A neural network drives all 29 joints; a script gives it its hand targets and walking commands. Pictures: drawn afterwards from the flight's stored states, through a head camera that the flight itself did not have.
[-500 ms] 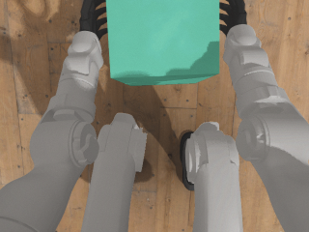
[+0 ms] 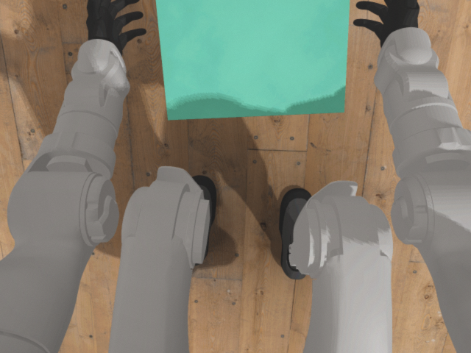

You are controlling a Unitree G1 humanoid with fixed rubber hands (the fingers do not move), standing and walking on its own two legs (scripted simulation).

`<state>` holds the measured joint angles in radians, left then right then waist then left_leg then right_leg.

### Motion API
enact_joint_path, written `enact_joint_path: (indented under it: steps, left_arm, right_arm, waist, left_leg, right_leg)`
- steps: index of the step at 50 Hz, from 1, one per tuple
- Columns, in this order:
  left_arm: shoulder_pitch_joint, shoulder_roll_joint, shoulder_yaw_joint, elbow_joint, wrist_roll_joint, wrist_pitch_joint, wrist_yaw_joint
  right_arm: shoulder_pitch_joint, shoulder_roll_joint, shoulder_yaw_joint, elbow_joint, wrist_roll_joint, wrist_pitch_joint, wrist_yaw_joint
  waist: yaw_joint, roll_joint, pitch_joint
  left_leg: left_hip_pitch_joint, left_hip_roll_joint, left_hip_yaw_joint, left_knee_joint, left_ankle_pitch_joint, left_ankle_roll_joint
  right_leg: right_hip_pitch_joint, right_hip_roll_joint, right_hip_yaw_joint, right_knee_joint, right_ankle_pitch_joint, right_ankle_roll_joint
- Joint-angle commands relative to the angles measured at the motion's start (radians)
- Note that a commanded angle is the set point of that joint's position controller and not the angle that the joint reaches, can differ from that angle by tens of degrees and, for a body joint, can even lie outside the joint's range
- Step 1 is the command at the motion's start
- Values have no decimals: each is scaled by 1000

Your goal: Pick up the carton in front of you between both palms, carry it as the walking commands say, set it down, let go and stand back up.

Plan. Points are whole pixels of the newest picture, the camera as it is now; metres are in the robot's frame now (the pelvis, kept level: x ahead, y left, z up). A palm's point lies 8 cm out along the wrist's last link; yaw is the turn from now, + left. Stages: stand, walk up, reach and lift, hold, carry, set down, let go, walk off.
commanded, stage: set down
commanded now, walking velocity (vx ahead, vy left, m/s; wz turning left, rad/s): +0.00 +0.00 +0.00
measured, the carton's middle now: (251, 46) +0.50 +0.02 -0.24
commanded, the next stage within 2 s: let go in 1.12 s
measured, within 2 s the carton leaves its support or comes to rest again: neither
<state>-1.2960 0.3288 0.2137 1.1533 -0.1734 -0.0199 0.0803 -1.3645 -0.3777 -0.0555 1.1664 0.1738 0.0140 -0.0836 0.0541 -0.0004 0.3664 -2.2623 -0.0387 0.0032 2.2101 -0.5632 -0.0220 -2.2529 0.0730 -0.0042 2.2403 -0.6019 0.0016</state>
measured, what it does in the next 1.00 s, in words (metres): rises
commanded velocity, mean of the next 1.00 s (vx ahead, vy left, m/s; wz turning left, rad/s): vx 0.00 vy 0.00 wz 0.00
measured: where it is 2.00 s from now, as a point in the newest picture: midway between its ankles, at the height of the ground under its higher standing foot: (245, 241)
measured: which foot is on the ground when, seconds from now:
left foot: down 0.00-1.00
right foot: down 0.00-1.00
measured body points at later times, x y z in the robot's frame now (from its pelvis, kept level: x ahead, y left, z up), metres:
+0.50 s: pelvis +0.01 +0.00 +0.08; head +0.33 +0.01 +0.40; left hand +0.51 +0.23 -0.04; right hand +0.55 -0.16 -0.04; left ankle +0.12 +0.12 -0.33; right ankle +0.10 -0.11 -0.33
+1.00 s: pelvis +0.03 +0.00 +0.22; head +0.33 +0.00 +0.56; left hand +0.51 +0.23 +0.11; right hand +0.55 -0.17 +0.11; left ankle +0.12 +0.12 -0.33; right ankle +0.10 -0.11 -0.33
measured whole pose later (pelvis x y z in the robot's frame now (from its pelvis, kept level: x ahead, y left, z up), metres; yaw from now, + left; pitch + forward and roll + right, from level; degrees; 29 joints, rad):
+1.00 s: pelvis +0.03 +0.00 +0.22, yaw +0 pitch +46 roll +0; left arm -0.95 0.22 0.30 0.78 -0.07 0.12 0.03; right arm -1.04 -0.28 -0.22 0.86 0.03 0.14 -0.02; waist 0.05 -0.02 -0.11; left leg -1.80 -0.04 -0.02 1.41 -0.42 -0.01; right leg -1.79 0.06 0.03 1.43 -0.45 0.00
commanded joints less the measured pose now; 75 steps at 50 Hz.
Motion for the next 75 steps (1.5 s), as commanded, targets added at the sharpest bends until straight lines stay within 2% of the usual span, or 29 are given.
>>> enact_joint_path:
  steps: [1, 8, 11, 16, 21, 25, 31, 36, 57, 62, 67, 71, 75]
  left_arm:
    - [-233, 115, -56, -147, -71, -28, 3]
    - [-122, 141, -50, -311, -93, 23, 40]
    - [-87, 116, -33, -388, -66, 67, 50]
    - [-43, 53, 14, -357, 5, 96, 37]
    - [-28, 30, 38, -349, 45, 89, 22]
    - [2, 27, 47, -372, 56, 95, 16]
    - [48, 43, 59, -465, 57, 119, 2]
    - [81, 45, 67, -515, 57, 138, -15]
    - [223, -21, 115, -454, 143, 94, -70]
    - [364, -20, 105, -478, 202, 89, -97]
    - [580, -9, 61, -576, 248, 87, -128]
    - [711, -12, 15, -645, 229, 71, -141]
    - [863, -37, -25, -651, 194, 47, -148]
  right_arm:
    - [-273, -80, 41, -169, 56, -27, -2]
    - [-174, -120, 1, -326, 31, 26, -27]
    - [-141, -106, -39, -385, -4, 68, -31]
    - [-88, -60, -99, -311, -56, 89, -12]
    - [-62, -42, -123, -269, -81, 75, 4]
    - [-44, -42, -131, -288, -90, 76, 9]
    - [-20, -43, -131, -393, -101, 98, 16]
    - [8, -36, -135, -451, -110, 121, 26]
    - [162, 30, -199, -382, -188, 81, 80]
    - [328, 64, -207, -412, -248, 82, 64]
    - [562, 105, -188, -557, -274, 78, 41]
    - [694, 112, -156, -651, -248, 54, 50]
    - [854, 118, -132, -661, -224, 22, 71]
  waist:
    - [33, -45, -1198]
    - [28, -56, -1515]
    - [22, -57, -1517]
    - [16, -42, -1272]
    - [18, -26, -1268]
    - [23, -32, -1342]
    - [29, -59, -1487]
    - [25, -69, -1522]
    - [14, -51, -1352]
    - [4, -45, -1412]
    - [4, -19, -1395]
    - [2, 1, -1262]
    - [-6, 5, -1134]
  left_leg:
    - [556, 22, 2, -128, 430, -6]
    - [739, 0, 46, -193, 408, -10]
    - [739, -12, 61, -259, 342, -7]
    - [629, -14, 52, -352, 247, -5]
    - [645, -14, 48, -428, 272, -13]
    - [696, -18, 52, -490, 300, -19]
    - [800, -27, 66, -587, 369, -21]
    - [859, -31, 70, -676, 401, -20]
    - [1120, -14, 27, -1096, 492, -16]
    - [1264, -17, 26, -1178, 553, -9]
    - [1469, -17, 14, -1264, 630, 6]
    - [1597, -3, -16, -1336, 661, 10]
    - [1709, 10, -45, -1398, 697, 9]
  right_leg:
    - [501, -31, 22, -160, 363, 19]
    - [683, -16, -35, -208, 339, 13]
    - [702, -6, -45, -273, 281, 5]
    - [557, -7, -34, -376, 185, 0]
    - [542, -2, -32, -454, 210, -1]
    - [604, 4, -35, -515, 237, 2]
    - [768, 13, -38, -613, 310, 11]
    - [874, 15, -34, -701, 354, 16]
    - [1132, -10, 12, -1127, 473, 23]
    - [1274, -8, 14, -1216, 543, 30]
    - [1399, -2, 17, -1314, 600, 29]
    - [1427, -8, 21, -1390, 586, 23]
    - [1454, -16, 23, -1456, 577, 19]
